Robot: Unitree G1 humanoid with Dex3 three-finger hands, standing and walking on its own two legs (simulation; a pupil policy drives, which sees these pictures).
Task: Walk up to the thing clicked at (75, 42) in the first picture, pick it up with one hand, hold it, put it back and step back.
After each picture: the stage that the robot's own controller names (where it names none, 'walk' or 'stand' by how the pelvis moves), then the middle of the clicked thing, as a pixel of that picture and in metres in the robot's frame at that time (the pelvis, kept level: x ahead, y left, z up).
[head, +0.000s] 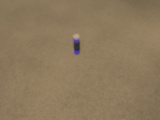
stand; (76, 44) +1.32 +0.08 -0.66
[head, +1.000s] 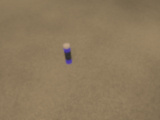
walk; (67, 54) +1.20 +0.26 -0.65
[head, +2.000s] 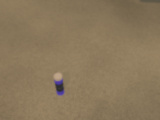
walk; (59, 84) +0.76 +0.24 -0.63
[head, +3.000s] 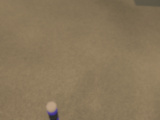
walk; (53, 113) +0.50 +0.20 -0.64
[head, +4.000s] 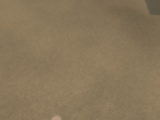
stand; out of the picture +0.43 +0.20 -0.65
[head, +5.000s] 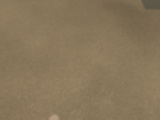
stand; out of the picture +0.43 +0.22 -0.65
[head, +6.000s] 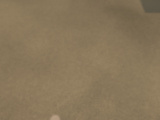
stand; out of the picture +0.45 +0.22 -0.66
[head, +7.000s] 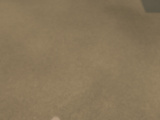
stand; out of the picture +0.43 +0.22 -0.66
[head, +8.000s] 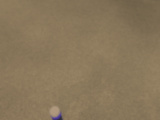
go down; (56, 116) +0.44 +0.21 -0.65
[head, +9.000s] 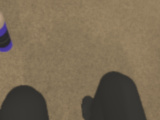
go down; out of the picture +0.53 +0.24 -0.23
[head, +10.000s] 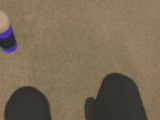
close in; (4, 35) +0.53 +0.23 -0.24
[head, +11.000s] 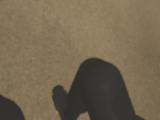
close in; out of the picture +0.51 +0.28 -0.18
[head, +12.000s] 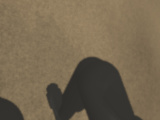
lift; out of the picture +0.50 +0.29 -0.18
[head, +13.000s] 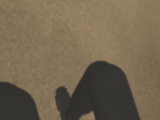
lift; out of the picture +0.44 +0.26 -0.18
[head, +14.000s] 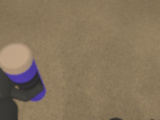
lift; (27, 78) +0.35 +0.18 +0.03
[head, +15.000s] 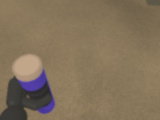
hold; (38, 88) +0.32 +0.16 +0.06
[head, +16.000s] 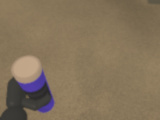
hold; (37, 89) +0.32 +0.17 +0.05
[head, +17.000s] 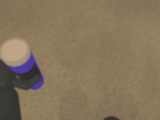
crouch; (27, 69) +0.40 +0.18 -0.02
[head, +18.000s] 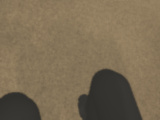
lower; out of the picture +0.54 +0.24 -0.06
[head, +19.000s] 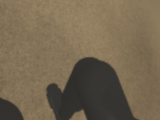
lower; out of the picture +0.49 +0.28 -0.19
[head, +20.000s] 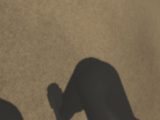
lower; out of the picture +0.49 +0.29 -0.18
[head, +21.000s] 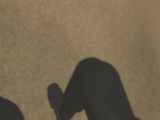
lower; out of the picture +0.49 +0.29 -0.18
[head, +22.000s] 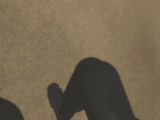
lower; out of the picture +0.49 +0.28 -0.18
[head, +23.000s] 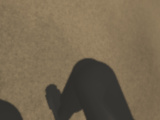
open; out of the picture +0.50 +0.26 -0.19
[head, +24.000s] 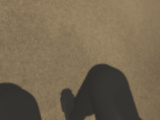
stand; out of the picture +0.50 +0.24 -0.20
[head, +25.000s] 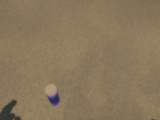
stand; (53, 95) +0.46 +0.17 -0.51
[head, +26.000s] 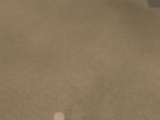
stand; out of the picture +0.44 +0.16 -0.60
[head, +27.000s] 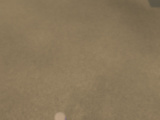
stand; out of the picture +0.43 +0.16 -0.60
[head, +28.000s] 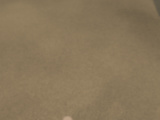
stand; out of the picture +0.45 +0.16 -0.65
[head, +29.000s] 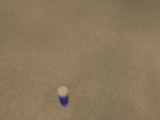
walk; (63, 97) +0.52 +0.12 -0.64
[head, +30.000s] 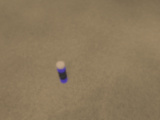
walk; (62, 72) +0.79 +0.23 -0.63
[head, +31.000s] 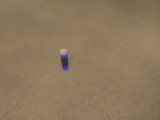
stand; (64, 60) +1.08 +0.22 -0.63
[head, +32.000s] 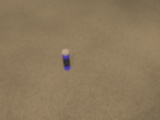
stand; (66, 60) +1.06 +0.19 -0.66
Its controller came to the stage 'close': yes
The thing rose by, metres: 0.69
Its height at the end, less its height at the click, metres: +0.00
